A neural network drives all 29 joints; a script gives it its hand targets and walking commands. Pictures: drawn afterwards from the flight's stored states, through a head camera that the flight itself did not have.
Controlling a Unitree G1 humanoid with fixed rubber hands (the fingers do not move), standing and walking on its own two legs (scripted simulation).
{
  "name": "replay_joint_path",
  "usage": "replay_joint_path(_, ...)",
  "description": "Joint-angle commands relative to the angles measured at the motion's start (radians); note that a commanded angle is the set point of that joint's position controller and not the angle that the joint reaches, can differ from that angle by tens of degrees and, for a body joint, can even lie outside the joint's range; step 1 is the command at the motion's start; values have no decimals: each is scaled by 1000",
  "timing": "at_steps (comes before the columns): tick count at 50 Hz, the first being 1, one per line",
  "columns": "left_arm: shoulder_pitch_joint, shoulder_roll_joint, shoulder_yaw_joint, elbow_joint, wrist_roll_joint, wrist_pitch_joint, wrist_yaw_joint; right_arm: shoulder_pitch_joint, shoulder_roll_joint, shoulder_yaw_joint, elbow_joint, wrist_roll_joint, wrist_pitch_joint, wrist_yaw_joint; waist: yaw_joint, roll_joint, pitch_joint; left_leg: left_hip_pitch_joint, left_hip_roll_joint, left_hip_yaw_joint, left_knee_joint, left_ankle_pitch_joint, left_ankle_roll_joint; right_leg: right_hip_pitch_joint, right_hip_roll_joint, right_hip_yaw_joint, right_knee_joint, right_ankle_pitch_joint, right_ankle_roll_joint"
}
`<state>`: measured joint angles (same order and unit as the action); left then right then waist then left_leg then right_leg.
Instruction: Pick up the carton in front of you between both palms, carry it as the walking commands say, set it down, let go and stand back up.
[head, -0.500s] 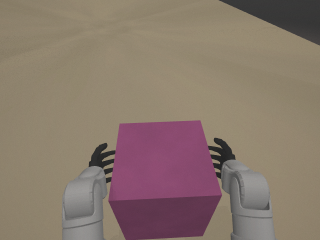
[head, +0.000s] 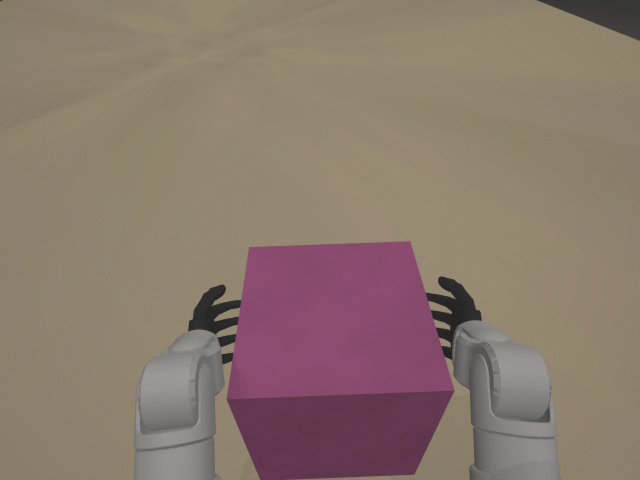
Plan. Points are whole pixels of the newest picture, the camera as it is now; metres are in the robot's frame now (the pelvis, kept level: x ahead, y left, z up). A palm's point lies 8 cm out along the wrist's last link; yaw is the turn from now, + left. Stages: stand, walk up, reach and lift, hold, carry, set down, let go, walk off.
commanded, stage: carry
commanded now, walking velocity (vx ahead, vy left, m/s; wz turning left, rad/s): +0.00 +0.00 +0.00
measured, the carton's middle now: (333, 363) +0.29 +0.00 +0.00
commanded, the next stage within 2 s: hold in 1.30 s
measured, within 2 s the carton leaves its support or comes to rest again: neither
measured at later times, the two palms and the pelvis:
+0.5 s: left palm (198, 316) +0.33 +0.17 +0.07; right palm (428, 299) +0.33 -0.13 +0.07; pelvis +0.07 +0.01 +0.00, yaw +1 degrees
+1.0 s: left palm (196, 337) +0.32 +0.18 +0.04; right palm (419, 320) +0.32 -0.12 +0.04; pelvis +0.03 +0.02 +0.00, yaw +1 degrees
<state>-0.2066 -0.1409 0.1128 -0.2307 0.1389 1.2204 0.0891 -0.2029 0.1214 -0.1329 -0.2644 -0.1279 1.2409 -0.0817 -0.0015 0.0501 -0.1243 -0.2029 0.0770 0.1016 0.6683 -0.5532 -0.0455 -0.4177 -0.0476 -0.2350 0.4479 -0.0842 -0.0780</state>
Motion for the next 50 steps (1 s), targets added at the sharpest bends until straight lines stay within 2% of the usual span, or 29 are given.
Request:
replay_joint_path(1,-451,-971,-683,-87,-443,-12,-274,-512,967,767,-81,444,-16,256,6,-211,-329,-85,4,-13,-163,57,18,426,-253,279,-143,275,-18)
replay_joint_path(3,-460,-972,-696,-106,-450,-22,-277,-500,972,766,-96,438,-33,251,0,-185,-341,17,7,11,-259,265,16,353,-205,203,-130,125,15)
replay_joint_path(4,-466,-966,-704,-121,-452,-25,-279,-495,977,771,-104,435,-38,249,-1,-154,-336,15,38,-7,-278,296,14,342,-188,169,-116,67,30)
replay_joint_path(5,-483,-960,-712,-131,-454,-27,-279,-496,974,766,-111,432,-38,248,0,-109,-311,18,66,-25,-283,330,10,330,-172,158,-74,114,37)
replay_joint_path(6,-474,-946,-714,-127,-453,-23,-277,-481,957,756,-108,424,-35,246,0,-74,-308,23,93,-38,-246,423,12,321,-155,146,-27,221,44)
replay_joint_path(8,-442,-916,-714,-118,-448,-12,-273,-439,926,740,-92,415,-26,245,-3,-57,-309,23,100,-35,-199,567,13,326,-153,143,47,396,40)
replay_joint_path(10,-411,-895,-707,-100,-435,-3,-269,-401,907,728,-57,405,-18,247,-3,-44,-307,24,93,-34,-167,690,14,314,-150,137,100,493,37)
replay_joint_path(12,-413,-887,-706,-89,-426,1,-266,-396,900,719,-32,401,-16,252,-2,-31,-304,28,88,-32,-149,774,12,293,-141,126,129,527,39)
replay_joint_path(16,-442,-902,-714,-66,-420,-11,-267,-423,915,724,-1,404,-30,262,-1,-18,-278,29,89,-33,-144,832,14,260,-127,117,146,458,49)
replay_joint_path(21,-442,-924,-719,-13,-399,-57,-275,-431,937,733,37,390,-76,271,-2,-20,-268,29,91,-36,-144,792,23,252,-128,122,146,378,51)
replay_joint_path(31,-434,-900,-650,88,-308,-231,-285,-428,913,674,127,298,-252,275,-2,-42,-233,-6,83,-45,-182,575,41,253,-138,133,99,244,55)
replay_joint_path(37,-425,-859,-552,206,-222,-342,-283,-416,869,569,252,201,-363,274,-1,-44,-193,-34,80,-52,-221,456,51,236,-140,139,57,145,60)
replay_joint_path(44,-520,-880,-407,402,-125,-503,-301,-498,898,424,452,100,-522,291,1,-45,-172,-66,77,-61,-259,342,63,228,-139,143,20,44,65)
replay_joint_path(50,-572,-939,-385,484,-99,-591,-317,-557,955,403,531,77,-610,306,1,-48,-209,-63,74,-62,-252,334,66,244,-139,143,17,49,67)
